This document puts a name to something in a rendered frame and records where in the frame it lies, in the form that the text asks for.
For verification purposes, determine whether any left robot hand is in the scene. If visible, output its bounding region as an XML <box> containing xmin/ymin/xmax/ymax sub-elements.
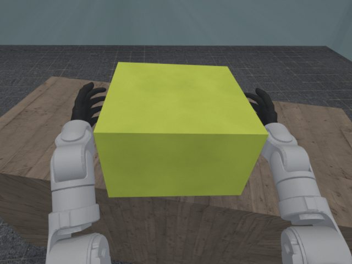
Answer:
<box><xmin>70</xmin><ymin>82</ymin><xmax>106</xmax><ymax>128</ymax></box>

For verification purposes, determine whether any left robot forearm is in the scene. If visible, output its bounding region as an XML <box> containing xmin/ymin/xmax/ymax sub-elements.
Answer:
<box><xmin>46</xmin><ymin>120</ymin><xmax>100</xmax><ymax>264</ymax></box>

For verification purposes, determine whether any carton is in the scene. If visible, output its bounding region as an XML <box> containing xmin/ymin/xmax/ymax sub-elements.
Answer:
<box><xmin>93</xmin><ymin>62</ymin><xmax>269</xmax><ymax>197</ymax></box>

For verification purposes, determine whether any robot left upper arm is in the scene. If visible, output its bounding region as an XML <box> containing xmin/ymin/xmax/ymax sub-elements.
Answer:
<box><xmin>47</xmin><ymin>233</ymin><xmax>111</xmax><ymax>264</ymax></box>

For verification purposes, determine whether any right robot forearm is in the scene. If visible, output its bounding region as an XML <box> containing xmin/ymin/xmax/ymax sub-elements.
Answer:
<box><xmin>261</xmin><ymin>123</ymin><xmax>352</xmax><ymax>264</ymax></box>

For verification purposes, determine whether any pedestal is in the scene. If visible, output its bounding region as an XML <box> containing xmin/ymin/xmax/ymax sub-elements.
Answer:
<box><xmin>0</xmin><ymin>76</ymin><xmax>352</xmax><ymax>264</ymax></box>

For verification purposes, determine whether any right robot hand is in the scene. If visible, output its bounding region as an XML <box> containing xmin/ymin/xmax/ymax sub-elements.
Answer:
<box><xmin>244</xmin><ymin>88</ymin><xmax>277</xmax><ymax>126</ymax></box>

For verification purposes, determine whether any robot right upper arm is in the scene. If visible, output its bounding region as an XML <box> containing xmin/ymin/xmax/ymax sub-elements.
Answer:
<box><xmin>280</xmin><ymin>226</ymin><xmax>351</xmax><ymax>264</ymax></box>

